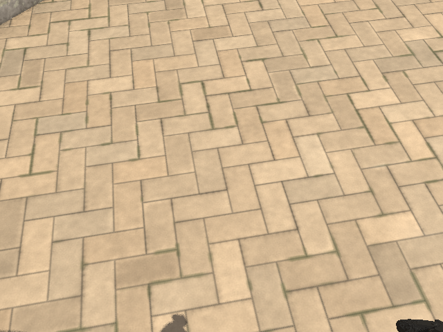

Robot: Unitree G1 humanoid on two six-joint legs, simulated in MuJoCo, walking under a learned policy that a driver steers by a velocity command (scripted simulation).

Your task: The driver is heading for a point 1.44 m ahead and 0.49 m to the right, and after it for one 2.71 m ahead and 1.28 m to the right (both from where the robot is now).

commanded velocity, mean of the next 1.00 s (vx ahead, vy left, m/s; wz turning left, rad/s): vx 0.01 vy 0.00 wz -0.66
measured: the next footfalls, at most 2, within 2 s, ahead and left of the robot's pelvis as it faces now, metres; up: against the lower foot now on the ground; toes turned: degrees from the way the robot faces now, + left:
right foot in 0.44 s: +0.03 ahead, -0.15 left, +0.00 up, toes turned -30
left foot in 0.90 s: +0.16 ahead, +0.03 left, +0.00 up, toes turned -38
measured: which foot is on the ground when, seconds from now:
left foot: down 0.00-0.44, up 0.46-0.88, down 0.90-1.00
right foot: down 0.00-0.00, up 0.02-0.42, down 0.44-1.00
